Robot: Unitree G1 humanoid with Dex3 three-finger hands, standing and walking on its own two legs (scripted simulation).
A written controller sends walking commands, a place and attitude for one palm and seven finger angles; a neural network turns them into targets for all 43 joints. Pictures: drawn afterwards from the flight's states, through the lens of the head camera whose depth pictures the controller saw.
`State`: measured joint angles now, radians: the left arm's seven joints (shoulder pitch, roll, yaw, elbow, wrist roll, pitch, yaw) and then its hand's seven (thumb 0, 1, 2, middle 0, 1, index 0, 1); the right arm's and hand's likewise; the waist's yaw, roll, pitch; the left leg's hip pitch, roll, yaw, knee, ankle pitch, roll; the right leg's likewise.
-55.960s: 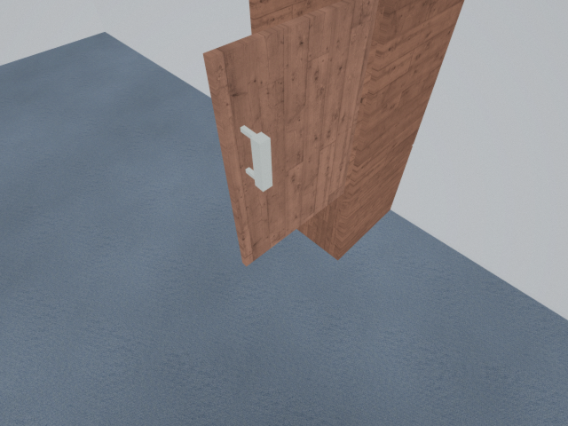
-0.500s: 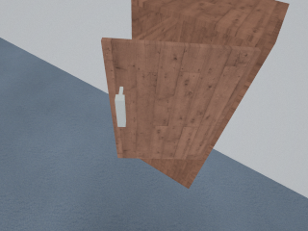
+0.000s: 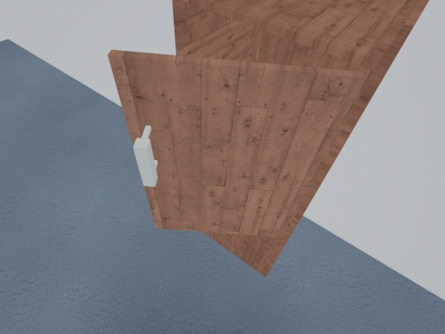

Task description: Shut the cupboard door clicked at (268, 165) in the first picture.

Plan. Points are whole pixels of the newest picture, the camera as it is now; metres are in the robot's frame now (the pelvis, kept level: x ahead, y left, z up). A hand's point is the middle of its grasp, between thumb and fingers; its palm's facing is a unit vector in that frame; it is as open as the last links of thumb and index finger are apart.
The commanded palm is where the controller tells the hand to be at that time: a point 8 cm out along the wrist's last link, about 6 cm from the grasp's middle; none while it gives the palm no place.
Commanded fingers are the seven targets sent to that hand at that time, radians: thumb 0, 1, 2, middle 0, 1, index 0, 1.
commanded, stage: come to a stop and stand still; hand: left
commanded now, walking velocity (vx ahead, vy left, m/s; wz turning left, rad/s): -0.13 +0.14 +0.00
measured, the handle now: (149, 156) +0.43 +0.19 +0.05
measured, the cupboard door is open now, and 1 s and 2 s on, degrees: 33 33 33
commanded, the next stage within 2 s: look again from close up in 0.70 s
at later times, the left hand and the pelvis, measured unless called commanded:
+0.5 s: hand out of the picture +0.01 +0.26 -0.16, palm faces +0.00 -0.95 -0.30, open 7.3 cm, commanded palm none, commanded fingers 0.00 0.90 0.90 -0.20 -0.30 -0.20 -0.30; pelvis -0.03 +0.05 +0.00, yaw -1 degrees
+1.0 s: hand out of the picture +0.04 +0.21 -0.17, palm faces -0.05 -0.97 -0.23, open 7.3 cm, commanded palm none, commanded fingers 0.00 0.90 0.90 -0.20 -0.30 -0.20 -0.30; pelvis +0.00 +0.03 +0.00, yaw -1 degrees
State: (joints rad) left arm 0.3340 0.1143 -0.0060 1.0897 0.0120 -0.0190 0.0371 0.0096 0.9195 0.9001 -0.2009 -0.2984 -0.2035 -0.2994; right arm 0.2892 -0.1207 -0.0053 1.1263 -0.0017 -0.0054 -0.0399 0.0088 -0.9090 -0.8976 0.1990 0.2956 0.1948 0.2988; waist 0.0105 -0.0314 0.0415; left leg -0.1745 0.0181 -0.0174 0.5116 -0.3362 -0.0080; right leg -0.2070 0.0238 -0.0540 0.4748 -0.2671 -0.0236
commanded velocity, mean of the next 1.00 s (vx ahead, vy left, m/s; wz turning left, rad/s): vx -0.01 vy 0.01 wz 0.00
